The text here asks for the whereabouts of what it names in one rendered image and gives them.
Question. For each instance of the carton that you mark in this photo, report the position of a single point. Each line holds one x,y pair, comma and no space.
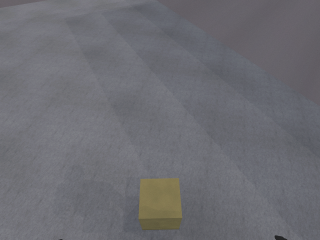
160,204

